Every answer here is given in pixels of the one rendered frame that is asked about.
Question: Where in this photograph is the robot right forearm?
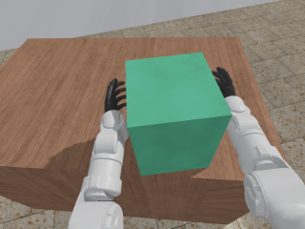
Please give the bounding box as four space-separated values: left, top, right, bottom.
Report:
225 95 305 189

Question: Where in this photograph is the pedestal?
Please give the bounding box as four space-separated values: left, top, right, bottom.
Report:
0 36 289 225

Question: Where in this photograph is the robot left hand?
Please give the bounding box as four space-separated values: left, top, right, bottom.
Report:
104 78 127 113

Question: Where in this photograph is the robot right hand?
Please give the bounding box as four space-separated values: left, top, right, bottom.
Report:
211 67 236 98

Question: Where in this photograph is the robot left upper arm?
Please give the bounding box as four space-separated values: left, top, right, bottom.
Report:
68 201 124 229

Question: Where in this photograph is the carton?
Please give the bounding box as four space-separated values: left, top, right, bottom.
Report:
125 52 233 176

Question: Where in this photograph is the robot left forearm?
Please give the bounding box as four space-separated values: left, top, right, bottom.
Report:
67 110 129 229

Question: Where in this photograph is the robot right upper arm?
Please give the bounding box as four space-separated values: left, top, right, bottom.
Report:
243 167 305 229

